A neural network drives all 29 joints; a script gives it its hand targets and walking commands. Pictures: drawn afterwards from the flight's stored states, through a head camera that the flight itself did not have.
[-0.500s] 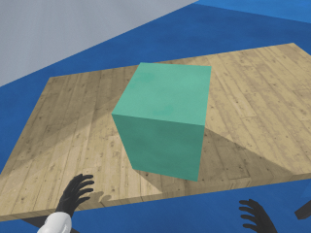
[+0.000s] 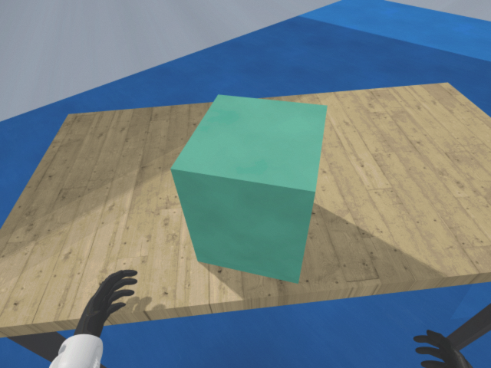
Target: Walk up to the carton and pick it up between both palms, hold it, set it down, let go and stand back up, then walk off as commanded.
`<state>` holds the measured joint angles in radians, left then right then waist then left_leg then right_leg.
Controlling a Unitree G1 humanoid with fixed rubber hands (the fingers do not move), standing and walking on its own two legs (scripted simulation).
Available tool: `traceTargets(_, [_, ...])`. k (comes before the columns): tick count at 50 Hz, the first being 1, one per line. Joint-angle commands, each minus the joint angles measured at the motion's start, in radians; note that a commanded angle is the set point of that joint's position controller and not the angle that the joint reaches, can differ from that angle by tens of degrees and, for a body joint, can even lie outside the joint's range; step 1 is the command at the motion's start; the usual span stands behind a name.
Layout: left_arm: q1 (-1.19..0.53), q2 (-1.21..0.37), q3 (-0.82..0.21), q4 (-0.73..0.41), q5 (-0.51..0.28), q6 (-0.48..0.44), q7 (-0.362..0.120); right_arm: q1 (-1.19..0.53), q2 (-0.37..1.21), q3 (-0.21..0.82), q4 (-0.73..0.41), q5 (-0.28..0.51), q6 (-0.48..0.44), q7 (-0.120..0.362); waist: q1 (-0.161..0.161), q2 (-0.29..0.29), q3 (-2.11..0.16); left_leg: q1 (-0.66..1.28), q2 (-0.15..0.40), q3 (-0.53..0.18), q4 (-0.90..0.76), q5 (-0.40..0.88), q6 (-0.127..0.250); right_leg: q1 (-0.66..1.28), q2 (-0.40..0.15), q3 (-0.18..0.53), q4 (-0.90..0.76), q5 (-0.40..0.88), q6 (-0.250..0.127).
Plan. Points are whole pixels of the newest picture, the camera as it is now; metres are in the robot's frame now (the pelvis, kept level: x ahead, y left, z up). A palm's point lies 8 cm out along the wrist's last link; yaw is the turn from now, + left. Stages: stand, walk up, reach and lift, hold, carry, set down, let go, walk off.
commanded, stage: stand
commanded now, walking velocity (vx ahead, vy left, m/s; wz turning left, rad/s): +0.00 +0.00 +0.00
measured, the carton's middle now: (258, 188) +0.43 +0.01 +0.07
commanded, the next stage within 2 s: walk off in 1.48 s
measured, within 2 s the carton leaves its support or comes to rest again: neither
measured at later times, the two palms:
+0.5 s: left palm (96, 322) +0.21 +0.26 +0.01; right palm out of the picture +0.15 -0.31 -0.06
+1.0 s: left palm (96, 322) +0.21 +0.26 +0.01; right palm out of the picture +0.15 -0.31 -0.07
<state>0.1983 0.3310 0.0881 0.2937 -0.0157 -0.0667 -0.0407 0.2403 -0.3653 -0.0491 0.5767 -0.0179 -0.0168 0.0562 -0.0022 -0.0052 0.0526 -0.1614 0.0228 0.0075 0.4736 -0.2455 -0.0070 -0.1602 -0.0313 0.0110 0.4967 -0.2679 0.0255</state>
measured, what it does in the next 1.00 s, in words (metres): stands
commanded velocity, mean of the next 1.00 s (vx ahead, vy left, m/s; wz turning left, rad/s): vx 0.00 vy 0.00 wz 0.00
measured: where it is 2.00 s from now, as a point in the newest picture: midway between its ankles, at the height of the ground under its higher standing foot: outside the picture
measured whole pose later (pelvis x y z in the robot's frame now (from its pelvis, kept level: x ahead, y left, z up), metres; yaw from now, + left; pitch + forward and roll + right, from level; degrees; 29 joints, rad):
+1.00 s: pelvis +0.01 -0.01 +0.00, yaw +0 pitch -4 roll +1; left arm 0.22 0.36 0.09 0.29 -0.01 -0.13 -0.02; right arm 0.24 -0.39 -0.07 0.58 -0.02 0.00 0.07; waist 0.00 -0.01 0.07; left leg -0.18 0.02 0.01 0.52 -0.28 -0.01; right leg -0.19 -0.03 0.01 0.57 -0.32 0.01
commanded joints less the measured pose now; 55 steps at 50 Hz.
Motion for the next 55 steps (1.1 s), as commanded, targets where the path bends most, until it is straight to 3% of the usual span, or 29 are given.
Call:
traceTargets(1, [-0.016,0.247,0.053,0.059,0.083,0.051,0.044,-0.028,-0.167,-0.074,0.007,-0.038,-0.013,0.006,0.013,-0.165,0.104,-0.176,0.010,-0.023,-0.016,-0.276,0.055,-0.240,-0.052,0.108,-0.133,-0.413,-0.054])
traceTargets(7, [-0.036,0.261,0.044,0.062,0.080,0.040,0.046,-0.024,-0.188,-0.083,-0.003,-0.028,-0.008,0.008,0.000,-0.212,0.106,-0.150,0.005,-0.015,0.028,-0.188,0.065,-0.264,-0.068,0.132,-0.144,-0.413,-0.066])
traceTargets(16, [-0.038,0.257,0.039,0.069,0.074,0.026,0.052,-0.047,-0.194,-0.083,-0.010,-0.020,-0.010,0.006,0.002,-0.202,0.083,-0.130,0.014,-0.016,0.033,-0.117,0.065,-0.229,-0.073,0.123,-0.127,-0.328,-0.065])
traceTargets(25, [-0.037,0.253,0.036,0.077,0.072,0.021,0.056,-0.072,-0.198,-0.080,-0.012,-0.016,-0.012,0.004,0.009,-0.201,0.072,-0.129,0.026,-0.026,0.026,-0.102,0.064,-0.215,-0.071,0.107,-0.113,-0.285,-0.063])
traceTargets(55, [-0.040,0.257,0.035,0.092,0.068,0.016,0.062,-0.078,-0.198,-0.081,-0.012,-0.009,-0.008,0.003,0.007,-0.233,0.097,-0.142,0.028,-0.030,0.035,-0.108,0.058,-0.247,-0.079,0.110,-0.141,-0.358,-0.066])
